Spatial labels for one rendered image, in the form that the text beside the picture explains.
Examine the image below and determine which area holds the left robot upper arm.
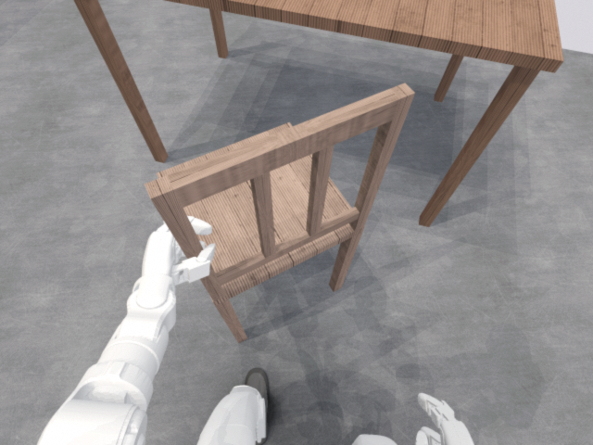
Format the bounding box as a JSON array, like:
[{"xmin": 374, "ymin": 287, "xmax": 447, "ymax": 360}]
[{"xmin": 43, "ymin": 399, "xmax": 147, "ymax": 445}]

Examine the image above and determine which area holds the table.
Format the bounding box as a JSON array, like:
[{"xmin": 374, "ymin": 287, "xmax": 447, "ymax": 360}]
[{"xmin": 74, "ymin": 0, "xmax": 563, "ymax": 227}]

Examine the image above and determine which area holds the robot left foot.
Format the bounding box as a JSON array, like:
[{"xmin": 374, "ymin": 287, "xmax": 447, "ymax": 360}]
[{"xmin": 245, "ymin": 368, "xmax": 270, "ymax": 445}]

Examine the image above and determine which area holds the robot right hand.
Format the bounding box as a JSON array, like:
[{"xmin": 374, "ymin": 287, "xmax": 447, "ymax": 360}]
[{"xmin": 415, "ymin": 393, "xmax": 474, "ymax": 445}]

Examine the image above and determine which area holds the chair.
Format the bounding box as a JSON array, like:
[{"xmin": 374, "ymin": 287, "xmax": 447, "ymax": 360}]
[{"xmin": 145, "ymin": 83, "xmax": 415, "ymax": 343}]

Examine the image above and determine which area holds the robot left forearm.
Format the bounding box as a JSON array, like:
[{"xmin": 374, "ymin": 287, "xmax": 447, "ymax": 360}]
[{"xmin": 37, "ymin": 273, "xmax": 176, "ymax": 445}]

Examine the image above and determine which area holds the robot left shin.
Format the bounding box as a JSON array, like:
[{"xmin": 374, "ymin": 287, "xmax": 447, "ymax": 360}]
[{"xmin": 230, "ymin": 386, "xmax": 262, "ymax": 399}]

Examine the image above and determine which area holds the robot left hand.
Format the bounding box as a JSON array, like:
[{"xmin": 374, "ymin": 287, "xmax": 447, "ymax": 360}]
[{"xmin": 142, "ymin": 216, "xmax": 216, "ymax": 285}]

